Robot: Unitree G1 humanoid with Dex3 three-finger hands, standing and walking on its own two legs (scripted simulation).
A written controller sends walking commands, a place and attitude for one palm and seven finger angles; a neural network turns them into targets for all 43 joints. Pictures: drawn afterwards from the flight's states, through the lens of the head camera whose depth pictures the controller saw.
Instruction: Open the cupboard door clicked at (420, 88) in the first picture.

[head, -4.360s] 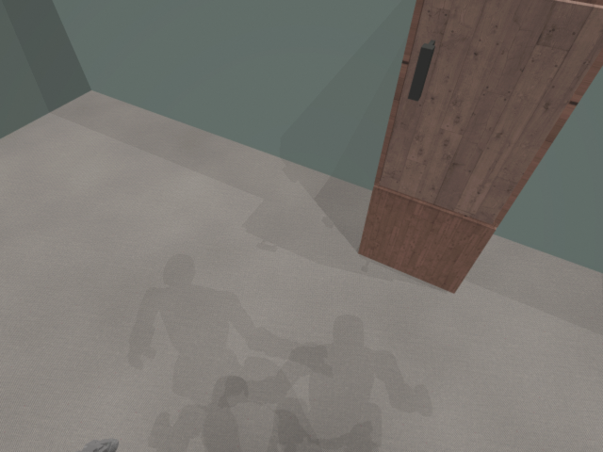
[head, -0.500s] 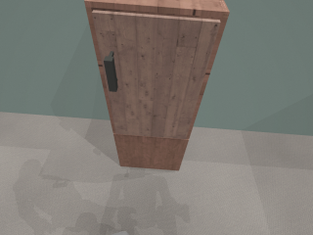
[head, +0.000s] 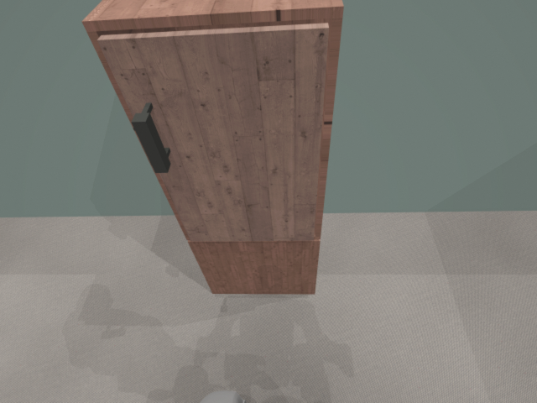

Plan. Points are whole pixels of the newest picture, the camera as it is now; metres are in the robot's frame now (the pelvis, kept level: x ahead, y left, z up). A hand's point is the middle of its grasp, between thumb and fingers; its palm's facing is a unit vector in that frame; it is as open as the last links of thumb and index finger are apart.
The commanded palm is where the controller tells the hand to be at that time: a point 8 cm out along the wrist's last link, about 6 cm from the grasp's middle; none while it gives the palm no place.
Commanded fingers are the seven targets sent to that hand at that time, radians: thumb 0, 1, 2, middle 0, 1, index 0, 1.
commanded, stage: come to a stop and stand still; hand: left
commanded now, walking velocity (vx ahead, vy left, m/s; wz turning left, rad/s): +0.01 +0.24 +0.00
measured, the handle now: (155, 137) +0.55 +0.26 +0.08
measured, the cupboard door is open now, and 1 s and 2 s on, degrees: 0 0 0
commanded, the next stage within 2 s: look again from close up in 0.88 s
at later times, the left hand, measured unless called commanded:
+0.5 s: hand out of the picture -0.04 +0.24 -0.17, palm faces +0.10 -0.97 -0.20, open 7.4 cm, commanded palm none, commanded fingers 0.00 0.90 0.90 -0.20 -0.30 -0.20 -0.30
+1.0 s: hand out of the picture -0.05 +0.23 -0.16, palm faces +0.02 -0.98 -0.17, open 7.3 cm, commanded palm none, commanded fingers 0.00 0.90 0.90 -0.20 -0.30 -0.20 -0.30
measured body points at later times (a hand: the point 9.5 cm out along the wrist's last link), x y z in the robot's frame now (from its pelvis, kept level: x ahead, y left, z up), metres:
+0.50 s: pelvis -0.04 +0.05 +0.02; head -0.03 +0.07 +0.46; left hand -0.05 +0.30 -0.15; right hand +0.00 -0.18 -0.13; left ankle -0.06 +0.16 -0.73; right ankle -0.02 -0.09 -0.69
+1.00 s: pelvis -0.05 +0.07 +0.02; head -0.03 +0.07 +0.47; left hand -0.05 +0.28 -0.15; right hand -0.06 -0.15 -0.14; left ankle -0.06 +0.16 -0.73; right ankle -0.05 -0.07 -0.73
